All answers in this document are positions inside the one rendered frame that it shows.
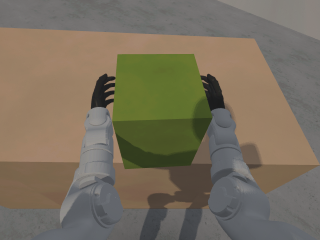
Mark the robot left forearm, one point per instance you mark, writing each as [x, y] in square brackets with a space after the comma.
[97, 152]

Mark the left robot hand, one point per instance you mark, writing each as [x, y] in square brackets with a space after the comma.
[99, 95]

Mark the robot right upper arm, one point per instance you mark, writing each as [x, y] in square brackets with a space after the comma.
[243, 212]

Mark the right robot hand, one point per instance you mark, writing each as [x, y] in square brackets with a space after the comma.
[214, 94]

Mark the robot right forearm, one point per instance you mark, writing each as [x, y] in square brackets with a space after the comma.
[225, 152]

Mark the carton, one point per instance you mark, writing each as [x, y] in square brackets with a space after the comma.
[160, 110]

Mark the robot left upper arm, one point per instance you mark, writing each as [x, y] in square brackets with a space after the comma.
[88, 214]

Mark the pedestal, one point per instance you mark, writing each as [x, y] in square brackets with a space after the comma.
[47, 80]

